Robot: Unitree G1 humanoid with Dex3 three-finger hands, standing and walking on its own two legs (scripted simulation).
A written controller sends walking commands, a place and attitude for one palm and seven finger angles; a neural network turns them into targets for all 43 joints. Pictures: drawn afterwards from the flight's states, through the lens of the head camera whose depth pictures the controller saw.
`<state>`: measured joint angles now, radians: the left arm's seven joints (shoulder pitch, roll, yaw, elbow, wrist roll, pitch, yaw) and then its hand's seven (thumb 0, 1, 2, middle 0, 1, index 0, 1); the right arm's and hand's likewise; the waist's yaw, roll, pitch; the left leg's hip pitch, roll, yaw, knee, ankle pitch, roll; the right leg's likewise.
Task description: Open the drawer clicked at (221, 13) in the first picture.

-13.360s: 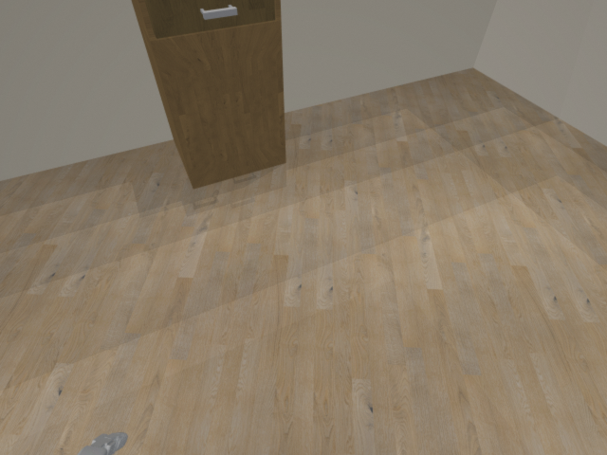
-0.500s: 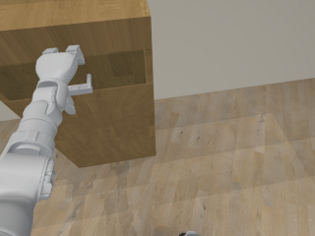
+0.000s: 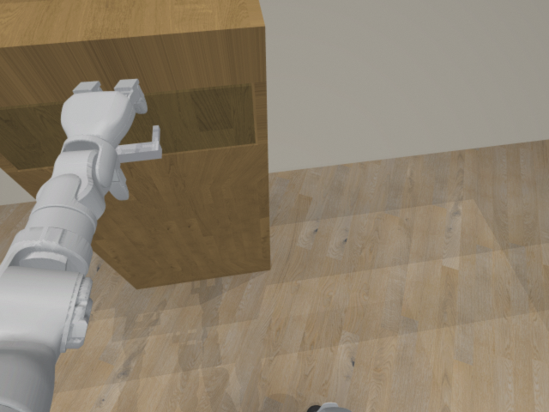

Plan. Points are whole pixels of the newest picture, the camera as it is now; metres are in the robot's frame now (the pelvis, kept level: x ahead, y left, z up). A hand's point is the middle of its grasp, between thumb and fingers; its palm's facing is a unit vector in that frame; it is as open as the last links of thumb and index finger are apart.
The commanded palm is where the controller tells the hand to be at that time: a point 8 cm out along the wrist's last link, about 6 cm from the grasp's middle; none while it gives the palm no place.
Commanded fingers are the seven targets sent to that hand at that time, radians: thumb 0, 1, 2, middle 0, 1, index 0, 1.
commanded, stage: move the hooked fingers above the handle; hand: left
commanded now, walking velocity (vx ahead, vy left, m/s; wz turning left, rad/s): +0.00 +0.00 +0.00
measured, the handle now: (125, 144) +0.55 +0.24 +0.03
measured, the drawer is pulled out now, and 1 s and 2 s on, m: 0.00 0.00 0.00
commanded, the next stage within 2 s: lower the fingers behind the handle in 0.52 s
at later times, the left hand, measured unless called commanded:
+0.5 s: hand (110, 143) +0.50 +0.24 +0.08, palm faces -0.01 +0.00 -1.00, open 13.8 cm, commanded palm +0.48 +0.25 +0.14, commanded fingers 0.00 -0.50 0.30 -0.30 -1.20 -0.30 -1.20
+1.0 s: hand (115, 161) +0.49 +0.24 +0.05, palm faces -0.12 +0.02 -0.99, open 13.8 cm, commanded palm +0.48 +0.24 +0.11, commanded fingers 0.00 -0.50 0.30 -0.30 -1.20 -0.30 -1.20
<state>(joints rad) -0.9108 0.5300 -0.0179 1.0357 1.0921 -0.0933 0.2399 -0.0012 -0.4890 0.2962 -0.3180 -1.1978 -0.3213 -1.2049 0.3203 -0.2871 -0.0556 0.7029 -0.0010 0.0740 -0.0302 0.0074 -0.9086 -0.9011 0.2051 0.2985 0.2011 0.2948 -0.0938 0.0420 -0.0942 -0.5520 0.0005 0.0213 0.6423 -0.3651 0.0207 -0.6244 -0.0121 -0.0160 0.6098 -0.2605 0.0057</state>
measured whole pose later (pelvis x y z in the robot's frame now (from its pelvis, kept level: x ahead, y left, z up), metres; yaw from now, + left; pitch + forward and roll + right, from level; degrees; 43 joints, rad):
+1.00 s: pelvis -0.01 +0.00 +0.00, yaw -1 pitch +18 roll -1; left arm -0.92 0.57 -0.01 1.12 1.10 -0.08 0.19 0.00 -0.49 0.30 -0.32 -1.20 -0.32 -1.22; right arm 0.36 -0.28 -0.04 0.68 0.00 0.06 -0.04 0.01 -0.91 -0.90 0.21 0.30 0.20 0.30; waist -0.11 0.05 -0.09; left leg -0.62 0.01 0.04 0.68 -0.37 0.03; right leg -0.69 -0.01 0.00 0.64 -0.25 0.01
